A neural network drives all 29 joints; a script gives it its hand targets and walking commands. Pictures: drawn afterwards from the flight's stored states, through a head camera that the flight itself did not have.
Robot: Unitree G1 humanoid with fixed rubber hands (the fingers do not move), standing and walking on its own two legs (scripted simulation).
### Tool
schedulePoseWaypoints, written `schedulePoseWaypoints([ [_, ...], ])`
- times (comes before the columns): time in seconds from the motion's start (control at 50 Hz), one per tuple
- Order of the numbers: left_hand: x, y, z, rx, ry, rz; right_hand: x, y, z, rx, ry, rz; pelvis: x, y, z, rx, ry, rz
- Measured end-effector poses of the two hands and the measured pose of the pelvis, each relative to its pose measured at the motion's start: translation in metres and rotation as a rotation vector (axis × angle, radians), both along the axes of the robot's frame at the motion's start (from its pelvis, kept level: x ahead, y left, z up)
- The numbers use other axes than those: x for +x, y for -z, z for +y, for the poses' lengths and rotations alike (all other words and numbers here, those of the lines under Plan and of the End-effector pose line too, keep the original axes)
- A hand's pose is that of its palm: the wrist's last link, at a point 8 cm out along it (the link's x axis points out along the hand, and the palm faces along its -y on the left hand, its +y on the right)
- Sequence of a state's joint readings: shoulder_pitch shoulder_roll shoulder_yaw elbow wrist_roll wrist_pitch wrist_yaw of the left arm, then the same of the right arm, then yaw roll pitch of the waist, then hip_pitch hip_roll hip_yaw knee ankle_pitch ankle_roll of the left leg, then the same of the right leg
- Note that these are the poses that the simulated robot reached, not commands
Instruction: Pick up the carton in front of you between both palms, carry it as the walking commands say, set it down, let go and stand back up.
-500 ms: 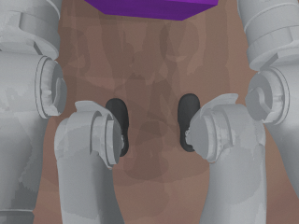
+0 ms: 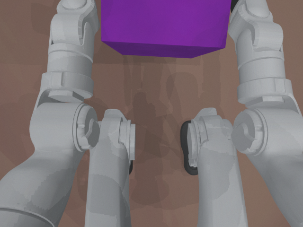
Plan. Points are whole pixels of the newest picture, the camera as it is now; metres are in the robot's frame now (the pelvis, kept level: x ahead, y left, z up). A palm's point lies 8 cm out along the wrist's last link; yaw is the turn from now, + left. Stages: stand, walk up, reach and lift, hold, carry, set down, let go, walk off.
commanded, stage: reach and lift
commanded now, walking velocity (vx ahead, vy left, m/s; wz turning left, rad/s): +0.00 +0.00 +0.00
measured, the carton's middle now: (162, 5) +0.56 +0.00 -0.18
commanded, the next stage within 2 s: none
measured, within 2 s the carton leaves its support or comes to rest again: neither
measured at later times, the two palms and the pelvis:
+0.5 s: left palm out of the picture +0.51 +0.15 +0.06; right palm out of the picture +0.50 -0.14 +0.06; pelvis -0.01 +0.00 +0.12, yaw +1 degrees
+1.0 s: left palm out of the picture +0.45 +0.15 +0.22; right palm out of the picture +0.45 -0.15 +0.22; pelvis +0.04 +0.00 +0.25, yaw +1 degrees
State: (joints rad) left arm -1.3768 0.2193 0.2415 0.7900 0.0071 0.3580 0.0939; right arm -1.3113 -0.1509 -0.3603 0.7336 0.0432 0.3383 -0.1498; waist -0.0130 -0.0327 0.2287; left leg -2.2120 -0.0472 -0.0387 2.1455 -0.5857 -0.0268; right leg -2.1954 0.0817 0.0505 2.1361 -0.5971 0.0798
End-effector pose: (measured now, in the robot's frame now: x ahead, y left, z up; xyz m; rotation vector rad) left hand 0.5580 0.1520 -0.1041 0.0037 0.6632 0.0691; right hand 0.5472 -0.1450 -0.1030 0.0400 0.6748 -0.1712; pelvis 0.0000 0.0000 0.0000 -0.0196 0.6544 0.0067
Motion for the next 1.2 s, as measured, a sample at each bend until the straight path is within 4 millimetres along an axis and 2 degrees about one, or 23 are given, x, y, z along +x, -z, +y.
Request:
schedulePoseWaypoints([
  [0.1, -0.022, -0.061, 0.009, -0.002, -0.028, 0.023, -0.018, -0.056, 0.009, 0.008, -0.017, 0.022, -0.003, -0.029, -0.004, 0.0, -0.011, 0.054],
  [0.18, -0.034, -0.094, 0.009, 0.003, -0.022, 0.041, -0.031, -0.089, 0.009, 0.0, -0.022, 0.04, -0.009, -0.054, -0.005, -0.006, -0.02, 0.071],
  [0.34, -0.044, -0.128, -0.001, -0.001, -0.01, 0.03, -0.045, -0.124, -0.002, -0.004, -0.004, 0.028, -0.016, -0.087, -0.004, -0.006, -0.016, 0.092],
  [0.48, -0.051, -0.159, 0.0, -0.008, -0.026, 0.012, -0.047, -0.157, 0.0, -0.001, -0.012, 0.01, -0.008, -0.111, -0.003, 0.004, -0.008, 0.097],
  [0.64, -0.068, -0.212, 0.006, -0.017, -0.045, 0.022, -0.06, -0.211, 0.005, -0.001, -0.023, 0.019, 0.011, -0.152, -0.002, 0.003, -0.017, 0.064],
  [0.82, -0.09, -0.273, 0.002, -0.018, -0.051, 0.03, -0.082, -0.272, 0.001, 0.001, -0.02, 0.028, 0.029, -0.205, 0.0, 0.005, -0.02, -0.015],
  [1.2, -0.136, -0.387, 0.001, -0.019, -0.084, 0.027, -0.119, -0.386, 0.0, 0.004, -0.047, 0.024, 0.058, -0.304, -0.005, 0.02, -0.019, -0.257],
])
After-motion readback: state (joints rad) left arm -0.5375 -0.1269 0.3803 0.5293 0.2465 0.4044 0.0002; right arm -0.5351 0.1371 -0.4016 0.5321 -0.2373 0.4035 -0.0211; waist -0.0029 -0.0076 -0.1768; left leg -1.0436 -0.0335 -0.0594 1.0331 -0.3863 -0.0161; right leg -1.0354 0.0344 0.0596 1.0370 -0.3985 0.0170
